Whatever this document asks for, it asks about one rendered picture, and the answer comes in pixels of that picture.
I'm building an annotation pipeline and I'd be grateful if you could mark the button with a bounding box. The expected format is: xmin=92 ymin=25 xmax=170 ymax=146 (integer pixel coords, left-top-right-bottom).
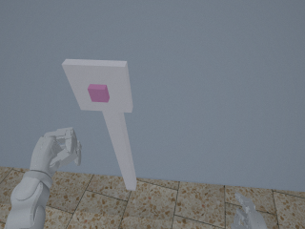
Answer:
xmin=88 ymin=84 xmax=110 ymax=103

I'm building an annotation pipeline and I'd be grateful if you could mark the robot left hand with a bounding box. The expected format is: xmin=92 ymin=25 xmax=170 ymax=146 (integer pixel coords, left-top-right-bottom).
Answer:
xmin=30 ymin=127 xmax=82 ymax=177

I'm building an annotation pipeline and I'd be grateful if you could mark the panel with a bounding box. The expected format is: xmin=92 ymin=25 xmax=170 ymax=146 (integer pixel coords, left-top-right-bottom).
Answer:
xmin=61 ymin=58 xmax=137 ymax=191

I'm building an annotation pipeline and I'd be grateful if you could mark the left robot forearm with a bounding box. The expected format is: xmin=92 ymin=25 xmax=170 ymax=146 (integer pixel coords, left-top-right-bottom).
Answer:
xmin=4 ymin=170 xmax=53 ymax=229

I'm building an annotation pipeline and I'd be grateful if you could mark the robot right hand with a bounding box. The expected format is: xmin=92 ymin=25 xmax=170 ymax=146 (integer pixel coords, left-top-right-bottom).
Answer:
xmin=231 ymin=192 xmax=268 ymax=229

